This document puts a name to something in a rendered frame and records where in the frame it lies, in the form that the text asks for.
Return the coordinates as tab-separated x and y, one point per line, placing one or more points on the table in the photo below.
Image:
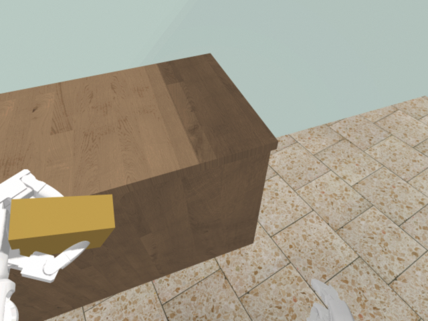
176	144

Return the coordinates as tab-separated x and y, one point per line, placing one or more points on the robot left forearm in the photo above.
8	310

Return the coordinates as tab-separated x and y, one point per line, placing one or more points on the sponge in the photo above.
51	225

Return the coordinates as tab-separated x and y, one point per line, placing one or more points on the robot left hand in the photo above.
39	266

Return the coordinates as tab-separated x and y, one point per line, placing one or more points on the robot right hand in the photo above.
337	310

